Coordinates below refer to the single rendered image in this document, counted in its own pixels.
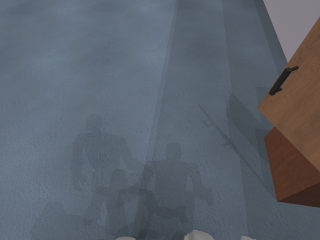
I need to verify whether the cupboard door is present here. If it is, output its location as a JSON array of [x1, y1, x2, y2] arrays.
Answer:
[[257, 17, 320, 172]]

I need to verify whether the robot right thigh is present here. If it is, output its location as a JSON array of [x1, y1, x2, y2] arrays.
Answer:
[[184, 230, 214, 240]]

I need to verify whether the handle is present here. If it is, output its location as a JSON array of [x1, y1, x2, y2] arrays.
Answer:
[[269, 66, 299, 96]]

